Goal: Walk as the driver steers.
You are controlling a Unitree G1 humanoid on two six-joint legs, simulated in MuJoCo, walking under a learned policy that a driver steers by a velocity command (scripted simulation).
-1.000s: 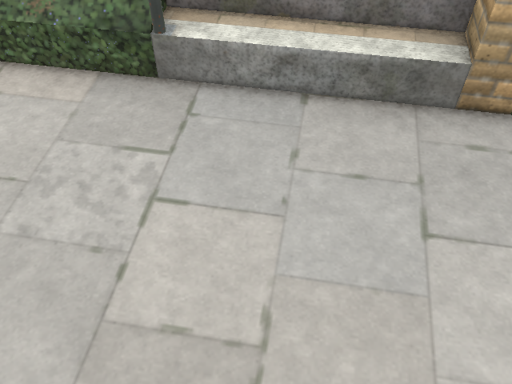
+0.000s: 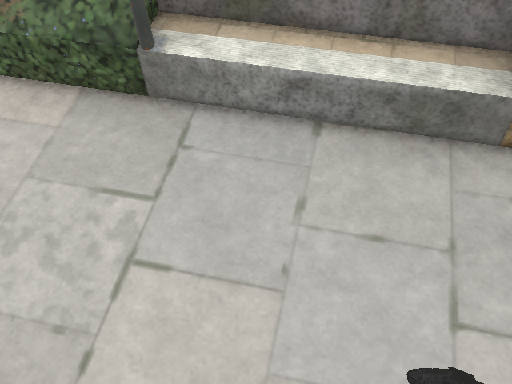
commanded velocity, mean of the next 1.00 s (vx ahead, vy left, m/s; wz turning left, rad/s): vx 0.29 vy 0.00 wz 0.00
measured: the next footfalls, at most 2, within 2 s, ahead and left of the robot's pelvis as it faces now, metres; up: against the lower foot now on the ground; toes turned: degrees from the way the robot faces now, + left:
left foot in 0.04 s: +0.19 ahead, +0.06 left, +0.00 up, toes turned +3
right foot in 0.56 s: +0.47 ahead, -0.11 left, +0.00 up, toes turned -3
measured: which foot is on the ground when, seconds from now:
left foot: up 0.00-0.02, down 0.04-0.56, up 0.58-0.92, down 0.94-1.00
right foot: down 0.00-0.04, up 0.06-0.54, down 0.56-1.00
